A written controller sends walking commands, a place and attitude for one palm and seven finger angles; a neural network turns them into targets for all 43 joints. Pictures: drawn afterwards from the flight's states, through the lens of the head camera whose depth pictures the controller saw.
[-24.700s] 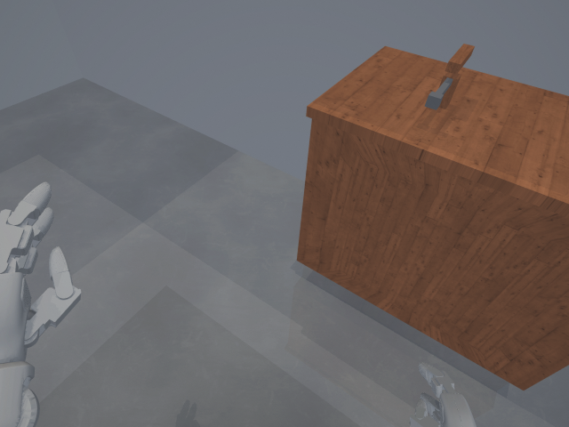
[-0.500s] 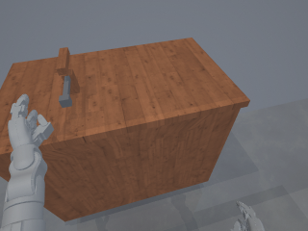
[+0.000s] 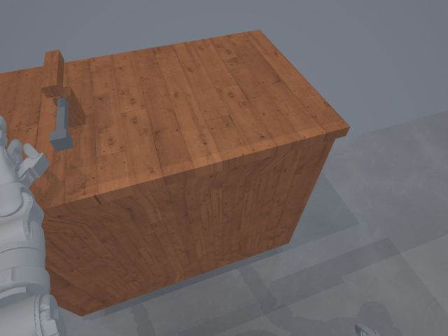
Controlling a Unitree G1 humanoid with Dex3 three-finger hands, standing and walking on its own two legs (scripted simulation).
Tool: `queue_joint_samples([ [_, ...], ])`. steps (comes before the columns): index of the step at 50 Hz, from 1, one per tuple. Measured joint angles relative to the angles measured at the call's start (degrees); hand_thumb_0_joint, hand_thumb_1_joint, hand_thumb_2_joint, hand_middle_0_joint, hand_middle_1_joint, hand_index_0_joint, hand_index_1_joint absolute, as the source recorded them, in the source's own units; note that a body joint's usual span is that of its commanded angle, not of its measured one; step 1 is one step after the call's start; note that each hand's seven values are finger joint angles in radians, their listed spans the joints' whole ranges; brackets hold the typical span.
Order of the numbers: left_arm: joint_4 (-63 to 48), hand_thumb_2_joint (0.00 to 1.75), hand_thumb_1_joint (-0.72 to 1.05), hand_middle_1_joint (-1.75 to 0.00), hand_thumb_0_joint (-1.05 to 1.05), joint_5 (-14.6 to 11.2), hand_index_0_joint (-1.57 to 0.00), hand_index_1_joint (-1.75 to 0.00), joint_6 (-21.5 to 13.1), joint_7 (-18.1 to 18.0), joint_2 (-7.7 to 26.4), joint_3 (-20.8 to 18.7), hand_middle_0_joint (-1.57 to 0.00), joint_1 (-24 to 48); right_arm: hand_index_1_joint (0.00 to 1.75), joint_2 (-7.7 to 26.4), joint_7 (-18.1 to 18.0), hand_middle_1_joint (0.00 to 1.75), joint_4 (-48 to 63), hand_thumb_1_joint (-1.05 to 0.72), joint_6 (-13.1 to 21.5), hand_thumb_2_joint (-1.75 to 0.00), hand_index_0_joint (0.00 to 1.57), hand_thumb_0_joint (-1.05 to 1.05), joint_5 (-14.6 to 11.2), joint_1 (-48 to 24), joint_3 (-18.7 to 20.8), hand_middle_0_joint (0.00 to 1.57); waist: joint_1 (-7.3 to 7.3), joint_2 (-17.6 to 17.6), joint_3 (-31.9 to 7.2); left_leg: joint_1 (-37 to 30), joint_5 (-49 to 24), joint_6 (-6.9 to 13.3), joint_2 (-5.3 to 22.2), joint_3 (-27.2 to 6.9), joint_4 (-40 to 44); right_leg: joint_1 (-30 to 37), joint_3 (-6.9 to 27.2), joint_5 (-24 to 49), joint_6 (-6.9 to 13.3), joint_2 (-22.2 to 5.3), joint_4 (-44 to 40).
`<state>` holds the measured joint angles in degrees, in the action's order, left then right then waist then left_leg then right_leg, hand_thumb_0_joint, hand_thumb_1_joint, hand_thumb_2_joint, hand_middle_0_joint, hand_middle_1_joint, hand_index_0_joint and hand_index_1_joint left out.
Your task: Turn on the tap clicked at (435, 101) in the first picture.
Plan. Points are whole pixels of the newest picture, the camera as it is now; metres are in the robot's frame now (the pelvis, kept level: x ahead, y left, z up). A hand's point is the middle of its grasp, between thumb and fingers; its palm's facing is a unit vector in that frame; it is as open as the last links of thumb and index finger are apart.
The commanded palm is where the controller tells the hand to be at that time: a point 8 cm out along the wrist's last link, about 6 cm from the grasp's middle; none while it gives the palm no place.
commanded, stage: reach beside the lever's end, fingers flat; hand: left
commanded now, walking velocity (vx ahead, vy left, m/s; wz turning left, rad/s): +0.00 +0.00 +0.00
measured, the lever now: (61, 140) +0.43 +0.32 +0.11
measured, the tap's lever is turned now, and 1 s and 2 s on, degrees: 0 1 22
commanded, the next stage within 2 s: push the lever round in 0.40 s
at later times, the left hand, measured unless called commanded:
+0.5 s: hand (35, 159) +0.38 +0.35 +0.11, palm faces +0.57 -0.82 -0.06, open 7.8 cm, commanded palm +0.34 +0.38 +0.11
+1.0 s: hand (60, 155) +0.40 +0.32 +0.11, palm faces +0.55 -0.83 -0.07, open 7.8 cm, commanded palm +0.36 +0.34 +0.11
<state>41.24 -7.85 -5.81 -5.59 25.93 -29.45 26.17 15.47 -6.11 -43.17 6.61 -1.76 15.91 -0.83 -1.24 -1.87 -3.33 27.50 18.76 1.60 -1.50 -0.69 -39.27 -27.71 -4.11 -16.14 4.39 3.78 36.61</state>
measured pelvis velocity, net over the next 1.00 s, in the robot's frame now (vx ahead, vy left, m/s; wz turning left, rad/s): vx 0.01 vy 0.03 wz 0.00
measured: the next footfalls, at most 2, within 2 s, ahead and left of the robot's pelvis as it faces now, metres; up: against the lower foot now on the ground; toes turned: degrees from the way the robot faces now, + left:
none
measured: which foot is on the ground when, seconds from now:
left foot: down 0.00-1.00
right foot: down 0.00-1.00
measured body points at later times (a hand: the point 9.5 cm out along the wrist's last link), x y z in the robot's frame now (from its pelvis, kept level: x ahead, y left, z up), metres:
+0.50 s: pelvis +0.01 +0.02 +0.00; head +0.04 +0.03 +0.45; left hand +0.35 +0.39 +0.11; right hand +0.10 -0.24 -0.11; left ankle +0.01 +0.10 -0.72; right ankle +0.02 -0.07 -0.72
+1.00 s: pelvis +0.01 +0.03 +0.00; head +0.04 +0.02 +0.45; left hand +0.36 +0.36 +0.11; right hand +0.12 -0.22 -0.12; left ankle +0.01 +0.10 -0.72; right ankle +0.02 -0.07 -0.72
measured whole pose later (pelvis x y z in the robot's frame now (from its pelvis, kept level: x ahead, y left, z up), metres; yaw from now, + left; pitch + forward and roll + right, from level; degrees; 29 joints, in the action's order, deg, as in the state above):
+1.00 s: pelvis +0.01 +0.03 +0.00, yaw +0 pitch +7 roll -2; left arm 35.4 -5.6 -6.3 -11.5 18.8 -23.1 24.9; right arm 13.7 -4.7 -42.2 4.9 -0.9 16.0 -0.8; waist -0.4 -2.1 -4.2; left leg 26.8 19.5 3.3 -2.7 -0.3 -39.0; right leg -26.5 -3.6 -16.5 2.5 2.7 35.5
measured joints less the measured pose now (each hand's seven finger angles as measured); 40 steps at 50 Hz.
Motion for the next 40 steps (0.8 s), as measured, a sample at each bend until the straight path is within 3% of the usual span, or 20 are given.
queue_joint_samples([
  [9, 1.6, 0.89, 0.9, -0.15, 0.02, 0.4, -0.15, -0.15, -3.5, 0.7, 0.1, -0.9, -0.15, 0.0, 0.3, 0.3, 1.1, 0.3, 0.7, -0.91, -0.9, -0.9, 0.2, 0.01, 0.1, 2.7, 0.6, 0.2, -0.6, -0.1, -0.9, 1.4, 0.9, 0.6, 0.2, 0.9, -1.0, -1.5, 0.9, -0.3, -0.5, 0.2, 0.7],
  [20, -1.5, 0.89, 0.9, -0.15, 0.02, 0.5, -0.15, -0.15, -3.0, -0.2, -1.5, -1.5, -0.15, -2.9, 0.3, -0.5, 1.1, 0.3, 1.5, -0.91, -1.3, -0.9, 0.2, 0.01, 0.2, 2.4, 0.3, 0.2, -0.18, 0.2, -1.1, 0.7, 1.3, 1.3, -0.2, 1.1, -1.1, -0.6, 1.2, -0.5, -1.3, -0.1, 0.2],
  [31, -3.0, 0.9, 0.9, -0.15, 0.02, 0.0, -0.15, -0.15, -1.8, -0.1, -3.4, 3.7, -0.15, -0.7, 0.3, -0.9, 0.6, 0.3, 1.5, -0.91, -0.5, -0.9, 0.2, 0.01, 0.1, 0.1, 0.0, 0.2, 0.86, 0.0, -1.2, 0.4, 0.8, 2.0, -1.3, 0.3, -0.5, 0.3, 0.4, -0.3, -2.1, -1.2, -0.7],
  [40, -5.9, 0.89, 0.9, -0.15, 0.02, 1.3, -0.15, -0.15, -1.0, -3.5, -6.6, 5.6, -0.15, -2.1, 0.3, -1.6, 1.5, 0.3, 2.0, -0.91, -0.7, -0.9, 0.2, 0.01, 0.6, -0.1, 0.0, 0.2, 0.95, -0.2, -1.4, -0.5, 0.8, 2.1, -1.4, 0.7, 0.2, 1.0, 0.9, -0.4, -2.4, -1.3, -1.0],
])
